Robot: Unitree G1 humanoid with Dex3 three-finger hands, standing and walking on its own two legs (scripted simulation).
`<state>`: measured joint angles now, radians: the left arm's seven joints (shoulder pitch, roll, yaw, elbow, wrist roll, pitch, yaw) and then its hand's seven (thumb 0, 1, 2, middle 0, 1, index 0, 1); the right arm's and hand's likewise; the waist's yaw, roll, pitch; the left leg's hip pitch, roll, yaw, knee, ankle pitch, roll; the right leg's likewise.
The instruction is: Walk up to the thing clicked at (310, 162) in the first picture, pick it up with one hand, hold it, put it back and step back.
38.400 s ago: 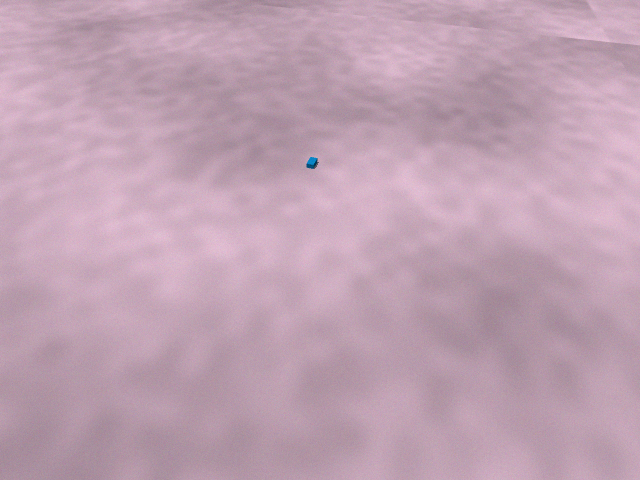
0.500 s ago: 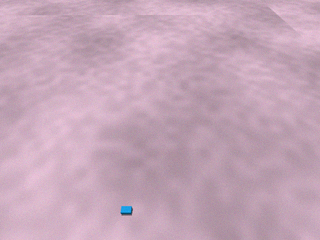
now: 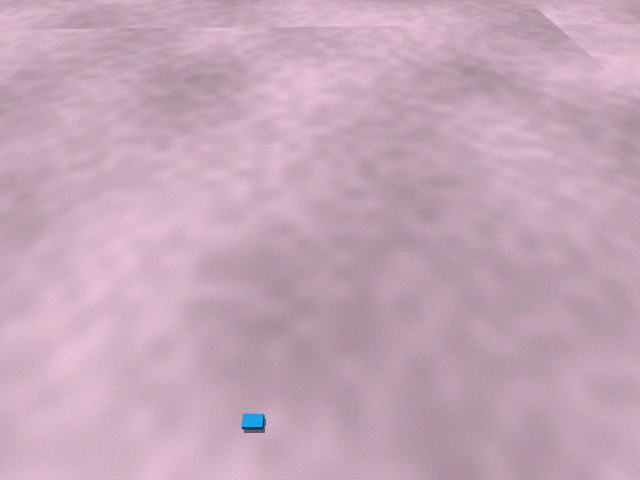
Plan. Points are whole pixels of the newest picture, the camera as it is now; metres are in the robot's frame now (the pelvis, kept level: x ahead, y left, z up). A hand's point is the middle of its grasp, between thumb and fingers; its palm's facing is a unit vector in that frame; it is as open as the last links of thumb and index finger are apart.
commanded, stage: stand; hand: left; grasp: from above
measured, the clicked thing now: (253, 421) +0.45 +0.22 -0.77
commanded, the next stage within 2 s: step back in 0.54 s
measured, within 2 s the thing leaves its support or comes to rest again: neither
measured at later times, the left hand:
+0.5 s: hand out of the picture +0.07 +0.24 -0.16, palm faces +0.00 -0.94 -0.33, open 7.4 cm
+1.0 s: hand out of the picture +0.07 +0.31 -0.18, palm faces -0.04 -0.93 -0.36, open 7.3 cm
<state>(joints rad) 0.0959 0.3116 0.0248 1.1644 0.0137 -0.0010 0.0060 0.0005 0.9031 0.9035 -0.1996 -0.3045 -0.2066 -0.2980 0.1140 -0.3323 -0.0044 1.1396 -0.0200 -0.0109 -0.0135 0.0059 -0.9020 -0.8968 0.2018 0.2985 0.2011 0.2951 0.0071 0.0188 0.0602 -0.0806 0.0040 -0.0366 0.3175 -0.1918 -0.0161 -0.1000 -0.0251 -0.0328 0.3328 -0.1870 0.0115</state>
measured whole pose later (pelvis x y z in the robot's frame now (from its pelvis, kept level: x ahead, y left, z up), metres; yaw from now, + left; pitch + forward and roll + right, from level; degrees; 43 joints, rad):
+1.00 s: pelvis -0.08 +0.05 -0.02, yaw +0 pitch -1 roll -1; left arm 0.02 0.40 0.06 0.91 0.00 0.06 0.03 0.00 0.91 0.90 -0.20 -0.30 -0.20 -0.30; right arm 0.15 -0.35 -0.05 0.96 -0.04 0.04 0.00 0.01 -0.90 -0.90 0.20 0.30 0.20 0.30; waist -0.03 -0.05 0.19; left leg -0.28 -0.04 -0.01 0.59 -0.29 0.06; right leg -0.49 0.12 0.15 1.11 -0.53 -0.02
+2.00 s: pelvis -0.34 +0.04 -0.02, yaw -5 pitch -2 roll +0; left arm 0.20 0.41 0.09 0.83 0.02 0.07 0.01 0.00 0.90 0.90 -0.20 -0.30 -0.21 -0.30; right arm 0.10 -0.36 -0.04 0.80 -0.03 0.02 -0.02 0.01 -0.90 -0.90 0.21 0.30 0.21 0.30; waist 0.03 -0.04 0.18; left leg -0.35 0.04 0.01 0.59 -0.21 0.01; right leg -0.34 0.06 0.12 1.01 -0.51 0.04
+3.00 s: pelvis -0.66 -0.01 -0.01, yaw -4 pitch -3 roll +1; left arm 0.32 0.34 0.06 0.99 0.04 -0.01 0.00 0.00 0.90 0.90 -0.20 -0.30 -0.21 -0.30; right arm 0.20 -0.41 -0.06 0.93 -0.02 0.05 0.01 0.01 -0.90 -0.90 0.20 0.30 0.20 0.30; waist 0.03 0.06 0.06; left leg -0.43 -0.05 -0.13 0.87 -0.37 -0.01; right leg -0.15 0.01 0.02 0.55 -0.36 -0.02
